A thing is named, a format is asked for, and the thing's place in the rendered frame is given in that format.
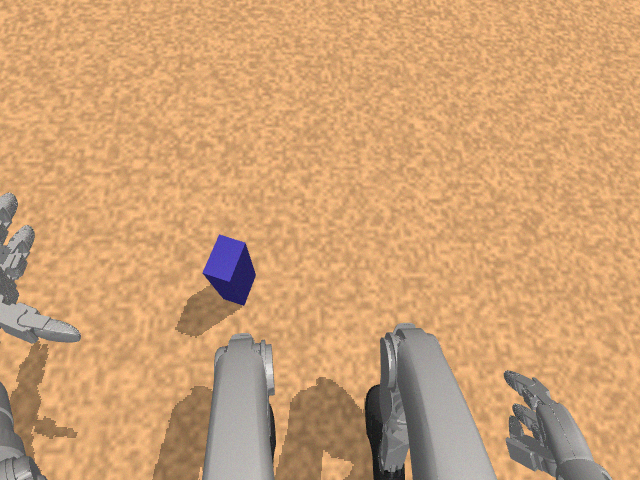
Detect carton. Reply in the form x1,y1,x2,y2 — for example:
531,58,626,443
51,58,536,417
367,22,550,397
203,234,256,306

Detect right robot foot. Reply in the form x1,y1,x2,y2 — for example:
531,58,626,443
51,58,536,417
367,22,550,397
365,385,405,480

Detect right robot hand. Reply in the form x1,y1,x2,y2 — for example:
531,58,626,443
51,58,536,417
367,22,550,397
504,370,594,477

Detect left robot arm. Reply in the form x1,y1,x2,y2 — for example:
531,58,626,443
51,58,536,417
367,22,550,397
0,382,47,480

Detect left robot hand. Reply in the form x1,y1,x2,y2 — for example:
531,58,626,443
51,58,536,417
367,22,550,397
0,193,81,344

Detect right robot arm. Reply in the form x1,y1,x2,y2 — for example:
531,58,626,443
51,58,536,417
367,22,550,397
555,459,613,480

